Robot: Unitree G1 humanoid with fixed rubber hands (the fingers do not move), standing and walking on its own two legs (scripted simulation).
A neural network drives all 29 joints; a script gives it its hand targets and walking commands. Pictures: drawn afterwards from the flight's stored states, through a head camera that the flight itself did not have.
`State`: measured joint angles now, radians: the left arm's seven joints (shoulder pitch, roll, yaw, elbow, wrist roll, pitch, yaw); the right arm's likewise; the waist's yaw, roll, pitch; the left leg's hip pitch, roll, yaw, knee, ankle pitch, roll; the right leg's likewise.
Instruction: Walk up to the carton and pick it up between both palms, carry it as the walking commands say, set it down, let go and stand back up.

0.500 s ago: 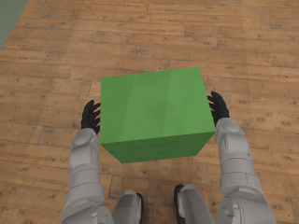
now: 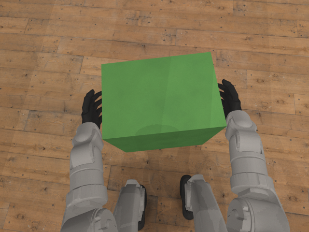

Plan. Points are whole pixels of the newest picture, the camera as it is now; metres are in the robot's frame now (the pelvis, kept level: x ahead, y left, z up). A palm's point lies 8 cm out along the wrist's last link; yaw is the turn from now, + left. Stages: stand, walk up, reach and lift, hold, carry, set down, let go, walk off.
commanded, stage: set down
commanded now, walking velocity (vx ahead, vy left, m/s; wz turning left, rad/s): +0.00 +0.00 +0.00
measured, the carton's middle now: (160, 111) +0.44 +0.00 -0.15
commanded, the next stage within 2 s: none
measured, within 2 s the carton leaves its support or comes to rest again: neither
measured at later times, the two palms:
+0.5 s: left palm (103, 121) +0.42 +0.18 -0.16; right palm (221, 108) +0.44 -0.18 -0.16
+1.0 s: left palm (110, 120) +0.44 +0.18 -0.24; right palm (211, 109) +0.47 -0.18 -0.25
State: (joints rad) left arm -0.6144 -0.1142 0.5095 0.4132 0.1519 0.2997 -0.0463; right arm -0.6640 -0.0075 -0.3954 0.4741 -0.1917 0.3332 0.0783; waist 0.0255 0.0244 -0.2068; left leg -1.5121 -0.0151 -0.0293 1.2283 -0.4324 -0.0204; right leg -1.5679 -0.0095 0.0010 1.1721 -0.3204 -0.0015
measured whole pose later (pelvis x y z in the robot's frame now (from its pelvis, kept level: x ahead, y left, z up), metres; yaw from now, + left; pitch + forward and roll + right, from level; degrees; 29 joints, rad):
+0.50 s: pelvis -0.03 +0.00 -0.08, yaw +1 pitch +46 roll +2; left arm -0.84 -0.07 0.55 0.52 0.15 0.34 0.02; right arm -0.94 -0.11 -0.42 0.66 -0.21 0.37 0.09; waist 0.02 0.03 -0.22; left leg -1.85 -0.04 -0.01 1.52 -0.48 -0.02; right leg -1.91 -0.01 0.04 1.47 -0.37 0.01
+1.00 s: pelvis -0.04 +0.00 -0.15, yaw +2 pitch +50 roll +2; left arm -0.97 0.01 0.54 0.59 0.07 0.31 0.03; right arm -1.08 -0.17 -0.35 0.72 -0.14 0.35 0.03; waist 0.04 0.03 -0.17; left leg -2.10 -0.04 -0.02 1.76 -0.53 -0.04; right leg -2.17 0.00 0.03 1.71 -0.41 0.00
